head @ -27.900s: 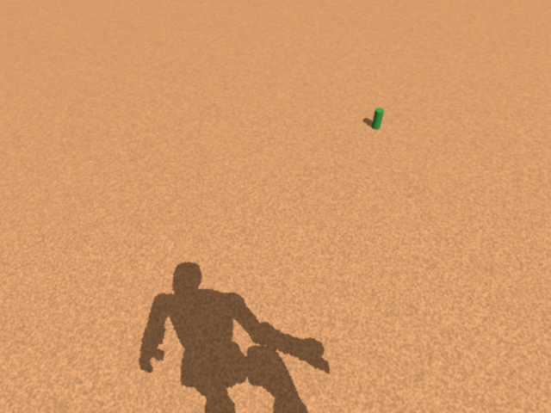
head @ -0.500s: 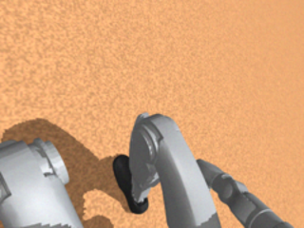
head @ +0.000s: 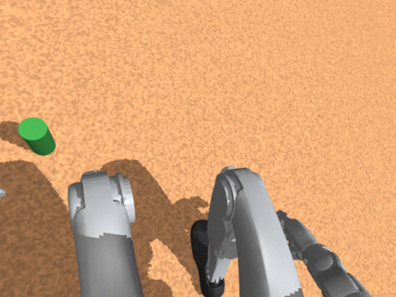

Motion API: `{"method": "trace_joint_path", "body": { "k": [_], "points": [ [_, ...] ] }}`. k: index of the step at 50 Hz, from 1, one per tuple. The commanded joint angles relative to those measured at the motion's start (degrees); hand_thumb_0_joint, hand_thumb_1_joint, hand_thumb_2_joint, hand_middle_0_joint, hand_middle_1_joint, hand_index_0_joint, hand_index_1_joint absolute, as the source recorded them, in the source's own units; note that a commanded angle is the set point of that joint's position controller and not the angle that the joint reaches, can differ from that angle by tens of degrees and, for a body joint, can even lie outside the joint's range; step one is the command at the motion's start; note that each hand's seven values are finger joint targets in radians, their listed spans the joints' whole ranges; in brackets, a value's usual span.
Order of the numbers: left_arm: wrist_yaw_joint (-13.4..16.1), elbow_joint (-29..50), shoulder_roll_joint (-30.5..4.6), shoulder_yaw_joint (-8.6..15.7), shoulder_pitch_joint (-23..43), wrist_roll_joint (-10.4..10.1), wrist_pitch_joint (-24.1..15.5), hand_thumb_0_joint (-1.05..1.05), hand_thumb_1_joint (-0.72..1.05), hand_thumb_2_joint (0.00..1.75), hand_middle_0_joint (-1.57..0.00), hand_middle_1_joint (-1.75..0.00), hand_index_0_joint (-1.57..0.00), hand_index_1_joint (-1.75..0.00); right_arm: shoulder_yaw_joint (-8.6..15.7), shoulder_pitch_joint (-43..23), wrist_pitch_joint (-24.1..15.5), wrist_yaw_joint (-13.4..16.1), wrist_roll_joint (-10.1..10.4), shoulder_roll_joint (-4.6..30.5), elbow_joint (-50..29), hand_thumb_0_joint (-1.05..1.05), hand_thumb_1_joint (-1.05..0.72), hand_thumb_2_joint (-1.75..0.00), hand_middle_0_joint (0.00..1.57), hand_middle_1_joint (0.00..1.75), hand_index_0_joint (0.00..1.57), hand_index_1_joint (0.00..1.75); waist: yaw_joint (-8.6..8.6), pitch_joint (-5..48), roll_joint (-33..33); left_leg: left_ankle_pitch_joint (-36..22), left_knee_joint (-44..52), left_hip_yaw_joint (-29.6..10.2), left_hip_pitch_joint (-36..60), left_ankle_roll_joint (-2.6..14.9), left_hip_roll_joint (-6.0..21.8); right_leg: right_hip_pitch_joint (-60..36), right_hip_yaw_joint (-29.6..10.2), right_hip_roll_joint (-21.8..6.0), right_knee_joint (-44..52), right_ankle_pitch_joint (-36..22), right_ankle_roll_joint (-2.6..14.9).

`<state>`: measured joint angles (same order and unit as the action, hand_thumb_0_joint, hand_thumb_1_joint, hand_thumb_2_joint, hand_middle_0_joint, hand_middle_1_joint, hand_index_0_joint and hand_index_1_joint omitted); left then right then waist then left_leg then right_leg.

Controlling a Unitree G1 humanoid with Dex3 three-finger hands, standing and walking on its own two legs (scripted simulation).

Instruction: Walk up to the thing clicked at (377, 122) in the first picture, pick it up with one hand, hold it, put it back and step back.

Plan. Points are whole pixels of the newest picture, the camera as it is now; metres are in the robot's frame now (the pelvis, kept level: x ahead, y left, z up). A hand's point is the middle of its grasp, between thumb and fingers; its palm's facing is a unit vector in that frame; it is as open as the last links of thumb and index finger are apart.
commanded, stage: home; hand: left
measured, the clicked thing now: (39, 138) +0.43 +0.33 -0.25
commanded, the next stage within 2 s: none
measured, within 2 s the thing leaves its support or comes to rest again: neither
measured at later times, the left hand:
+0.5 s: hand out of the picture +0.23 +0.36 +0.06, palm faces +0.37 -0.78 -0.50, open 17.5 cm
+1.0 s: hand out of the picture +0.22 +0.27 +0.28, palm faces +0.39 -0.85 -0.37, open 17.4 cm
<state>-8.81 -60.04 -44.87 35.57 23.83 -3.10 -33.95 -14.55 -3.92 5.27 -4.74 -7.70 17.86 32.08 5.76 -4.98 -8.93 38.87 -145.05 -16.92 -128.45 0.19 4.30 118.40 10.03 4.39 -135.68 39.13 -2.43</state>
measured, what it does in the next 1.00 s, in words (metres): rises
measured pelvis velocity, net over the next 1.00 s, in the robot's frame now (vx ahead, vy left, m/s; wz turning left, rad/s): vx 0.09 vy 0.00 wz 0.26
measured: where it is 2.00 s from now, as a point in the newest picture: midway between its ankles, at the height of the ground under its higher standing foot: (162, 283)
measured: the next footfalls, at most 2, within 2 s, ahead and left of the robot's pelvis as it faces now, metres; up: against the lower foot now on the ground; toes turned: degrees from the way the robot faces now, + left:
none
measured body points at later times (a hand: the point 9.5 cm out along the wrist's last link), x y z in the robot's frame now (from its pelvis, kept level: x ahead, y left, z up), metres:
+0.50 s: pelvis +0.02 -0.02 +0.15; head +0.21 +0.05 +0.55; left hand +0.21 +0.40 +0.09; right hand +0.25 -0.23 +0.02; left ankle +0.08 +0.13 -0.28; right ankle +0.12 -0.13 -0.28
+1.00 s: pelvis +0.09 +0.00 +0.36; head +0.14 +0.04 +0.81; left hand +0.20 +0.31 +0.30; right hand +0.31 -0.20 +0.29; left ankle +0.08 +0.13 -0.28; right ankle +0.12 -0.13 -0.28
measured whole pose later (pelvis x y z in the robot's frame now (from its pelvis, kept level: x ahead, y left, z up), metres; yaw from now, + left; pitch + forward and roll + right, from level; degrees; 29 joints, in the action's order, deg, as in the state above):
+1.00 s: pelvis +0.09 +0.00 +0.36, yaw +15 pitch +16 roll -3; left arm 11.5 -7.2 -15.1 4.6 -18.6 -1.3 16.7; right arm -1.4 13.5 -1.4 10.3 2.0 12.5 28.7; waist 2.4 9.7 1.1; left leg 30.6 -69.7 -2.7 -55.5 -1.2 3.6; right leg 50.2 3.7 -0.8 -66.5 32.5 -0.9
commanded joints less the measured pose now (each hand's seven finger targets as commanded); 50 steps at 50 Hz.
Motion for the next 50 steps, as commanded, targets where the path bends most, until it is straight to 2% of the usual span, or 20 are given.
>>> {"method": "trace_joint_path", "body": {
  "k": [1, 2, 4, 6, 7, 10, 14, 16, 18, 21, 24, 26, 29, 32, 34, 39, 42, 47, 49, 50],
  "points": [
    [4.12, 25.48, -30.43, 8.79, 14.18, 2.17, 2.24, 0.0, -0.44, 0.11, -0.06, -0.07, -0.07, -0.07, 10.03, 5.76, 0.43, 2.26, 3.14, 16.23, -2.9, 0.0, -0.92, -0.9, 0.2, 0.3, 0.2, 0.3, -2.8, 38.22, 37.91, 1.63, 27.96, 6.64, 31.66, -0.48, 1.54, -5.99, 2.48, 0.75, 11.58, -3.86, 4.89],
    [4.66, 25.86, -28.37, 7.03, 12.42, 2.67, 4.32, 0.0, -0.44, 0.12, -0.06, -0.07, -0.06, -0.07, 10.42, 6.37, 0.56, 2.35, 3.7, 15.29, -2.72, 0.0, -0.9, -0.9, 0.2, 0.3, 0.2, 0.3, -2.69, 37.05, 37.94, 2.82, 29.04, 7.45, 31.19, -0.24, 1.34, -5.88, 1.9, 0.75, 12.53, -3.18, 5.03],
    [5.36, 21.25, -20.2, 4.04, 5.61, 3.07, 8.53, 0.0, -0.5, 0.09, -0.06, -0.06, -0.06, -0.06, 11.35, 6.43, 0.3, 2.63, 4.54, 14.49, -2.5, 0.0, -0.9, -0.9, 0.2, 0.3, 0.2, 0.3, -1.93, 33.96, 32.87, 3.08, 30.6, 7.68, 29.94, -0.05, 0.86, -5.44, 1.81, 0.62, 14.29, -3.03, 4.93],
    [6.48, 23.37, -18.94, 4.11, 4.78, 3.42, 11.41, 0.0, -0.57, 0.04, -0.05, -0.05, -0.05, -0.05, 13.12, 8.18, 0.29, 3.01, 5.27, 13.7, -2.12, 0.0, -0.9, -0.9, 0.2, 0.3, 0.2, 0.3, -3.13, 37.24, 31.34, 0.8, 30.8, 8.83, 31.22, 0.02, 0.39, -6.51, 0.65, 0.18, 16.33, -3.86, 5.01],
    [6.6, 19.75, -14.7, 2.43, 0.66, 3.46, 13.43, 0.0, -0.55, 0.05, -0.05, -0.05, -0.05, -0.05, 13.86, 8.34, 0.43, 2.97, 5.59, 13.29, -2.29, 0.0, -0.9, -0.9, 0.2, 0.3, 0.2, 0.3, -3.4, 37.51, 28.82, -0.29, 30.98, 9.27, 31.07, 0.09, 0.11, -6.73, 0.44, 0.08, 17.23, -3.93, 4.99],
    [7.36, 20.49, -5.92, -1.72, -4.32, 3.4, 18.18, 0.0, -0.57, 0.04, -0.05, -0.05, -0.05, -0.05, 16.43, 9.41, 0.71, 2.91, 6.79, 12.42, -2.46, 0.0, -0.9, -0.9, 0.2, 0.3, 0.2, 0.3, -3.59, 39.6, 23.6, -1.67, 32.9, 9.67, 33.19, 0.18, -0.33, -6.53, -0.21, -0.42, 20.49, -3.67, 5.02],
    [8.8, 31.64, -3.3, -5.39, -6.08, 3.24, 23.38, 0.0, -0.58, 0.04, -0.05, -0.05, -0.05, -0.05, 18.68, 10.62, 0.73, 3.13, 8.38, 11.64, -4.26, 0.0, -0.9, -0.9, 0.2, 0.3, 0.2, 0.3, -3.99, 46.53, 18.63, -4.82, 36.33, 11.07, 37.77, 0.73, -1.03, -14.03, -2.26, -0.91, 27.8, -5.71, 4.61],
    [9.92, 36.7, -3.65, -5.33, -9.28, 3.0, 25.47, 0.0, -0.57, 0.04, -0.05, -0.05, -0.05, -0.05, 19.38, 10.57, 0.71, 3.76, 9.16, 11.37, -5.39, 0.0, -0.9, -0.9, 0.2, 0.3, 0.2, 0.3, -4.54, 47.75, 15.28, -4.45, 39.1, 11.39, 39.18, 1.13, -1.1, -18.79, -3.02, -1.19, 31.57, -5.26, 4.17],
    [11.29, 44.06, -6.06, -3.83, -13.55, 2.9, 27.54, 0.0, -0.58, 0.04, -0.05, -0.05, -0.05, -0.05, 19.87, 10.44, 0.68, 4.56, 9.97, 10.96, -7.17, 0.0, -0.9, -0.9, 0.2, 0.3, 0.2, 0.3, -6.87, 50.22, 14.94, -2.48, 43.41, 12.06, 42.26, 1.18, -1.36, -24.07, -4.47, -1.56, 35.46, -3.02, 4.19],
    [13.2, 50.74, -4.91, -3.41, -17.92, 2.65, 30.44, 0.0, -0.56, 0.05, -0.05, -0.05, -0.05, -0.05, 19.56, 10.18, 0.28, 6.08, 10.53, 9.11, -8.44, 0.0, -0.9, -0.9, 0.2, 0.3, 0.2, 0.3, -7.53, 50.57, 15.01, -3.15, 47.85, 13.41, 46.13, 1.2, -1.66, -32.44, -6.68, -2.11, 40.56, -3.3, 4.01],
    [14.97, 51.91, -1.93, -4.22, -22.19, 2.43, 33.36, 0.0, -0.57, 0.04, -0.05, -0.05, -0.05, -0.05, 18.93, 9.58, -0.39, 7.71, 10.65, 6.97, -8.53, 0.0, -0.9, -0.9, 0.2, 0.3, 0.2, 0.3, -7.42, 48.58, 12.9, -5.93, 50.85, 14.9, 48.24, 1.61, -2.2, -40.05, -8.83, -2.6, 45.81, -5.39, 3.41],
    [15.67, 51.81, 1.24, -6.23, -24.62, 2.4, 35.16, 0.0, -0.59, 0.03, -0.05, -0.05, -0.05, -0.05, 18.8, 10.04, -1.13, 8.91, 10.59, 5.86, -8.02, 0.0, -0.9, -0.9, 0.2, 0.3, 0.2, 0.3, -7.07, 46.84, 13.75, -9.41, 52.56, 15.75, 51.37, 1.63, -2.26, -43.2, -9.57, -2.79, 48.36, -9.24, 3.29],
    [16.46, 50.74, 8.26, -10.9, -28.96, 2.09, 37.61, 0.0, -0.59, 0.03, -0.05, -0.05, -0.05, -0.05, 18.26, 10.68, -2.56, 10.36, 10.4, 4.54, -7.75, 0.0, -0.9, -0.9, 0.2, 0.3, 0.2, 0.3, -5.71, 41.02, 13.51, -10.59, 57.31, 15.94, 55.21, 1.56, -2.45, -46.65, -9.56, -3.04, 53.31, -10.52, 3.34],
    [17.03, 50.59, 12.34, -14.95, -29.38, 2.19, 39.56, 0.0, -0.6, 0.03, -0.05, -0.05, -0.05, -0.04, 17.99, 11.9, -4.23, 11.47, 10.08, 4.14, -7.54, 0.0, -0.9, -0.9, 0.2, 0.3, 0.2, 0.3, -4.2, 36.79, 13.51, -11.52, 62.09, 15.91, 60.13, 1.35, -2.34, -50.16, -9.49, -3.3, 58.34, -11.46, 3.36],
    [17.53, 51.5, 14.08, -17.09, -29.82, 2.27, 40.71, 0.0, -0.59, 0.03, -0.05, -0.05, -0.05, -0.05, 17.89, 12.65, -5.28, 12.03, 10.14, 4.01, -7.74, 0.0, -0.9, -0.9, 0.2, 0.3, 0.2, 0.3, -3.39, 35.76, 13.47, -12.81, 65.25, 15.86, 63.95, 1.3, -2.36, -53.66, -9.4, -3.53, 61.69, -13.07, 3.33],
    [19.31, 54.72, 16.21, -20.71, -33.54, 2.66, 43.88, 0.0, -0.56, 0.05, -0.05, -0.05, -0.05, -0.05, 17.52, 14.6, -7.35, 13.71, 10.2, 3.45, -8.45, 0.0, -0.9, -0.9, 0.2, 0.3, 0.2, 0.3, -3.37, 34.15, 12.79, -16.0, 73.76, 15.97, 73.89, 0.97, -2.64, -63.44, -8.81, -4.05, 70.09, -16.48, 3.11],
    [20.51, 58.29, 16.69, -21.47, -35.88, 2.58, 45.66, 0.0, -0.55, 0.05, -0.05, -0.05, -0.05, -0.05, 17.03, 15.24, -8.18, 14.94, 10.26, 3.0, -9.39, 0.0, -0.9, -0.9, 0.2, 0.3, 0.2, 0.3, -4.44, 32.58, 14.16, -18.07, 79.09, 15.94, 79.71, 0.58, -2.87, -67.75, -7.85, -3.9, 73.78, -18.39, 3.26],
    [21.43, 62.68, 22.33, -27.3, -41.12, 2.54, 48.17, 0.0, -0.5, 0.08, -0.06, -0.06, -0.06, -0.06, 16.18, 16.76, -9.26, 16.26, 9.74, 1.79, -10.1, 0.0, -0.9, -0.9, 0.2, 0.3, 0.2, 0.3, -3.75, 27.56, 15.83, -21.53, 86.92, 15.75, 88.01, -0.18, -2.76, -74.27, -6.34, -3.46, 79.2, -21.45, 3.3],
    [21.65, 65.15, 23.02, -28.39, -44.08, 2.53, 48.94, 0.0, -0.51, 0.08, -0.06, -0.06, -0.06, -0.06, 16.08, 17.39, -9.56, 16.61, 9.59, 1.47, -10.93, 0.0, -0.9, -0.9, 0.2, 0.3, 0.2, 0.3, -4.22, 24.74, 16.67, -22.23, 90.05, 15.65, 90.67, -0.32, -2.75, -76.45, -5.7, -3.26, 81.89, -21.97, 3.27],
    [21.61, 65.85, 24.0, -29.54, -45.15, 2.51, 49.29, 0.0, -0.51, 0.08, -0.06, -0.06, -0.06, -0.06, 16.09, 17.59, -9.79, 16.69, 9.59, 1.31, -11.34, 0.0, -0.9, -0.9, 0.2, 0.3, 0.2, 0.3, -3.61, 23.9, 15.79, -22.43, 90.95, 15.77, 91.13, -0.19, -2.88, -77.65, -5.55, -3.14, 83.21, -22.17, 3.24]
  ]
}}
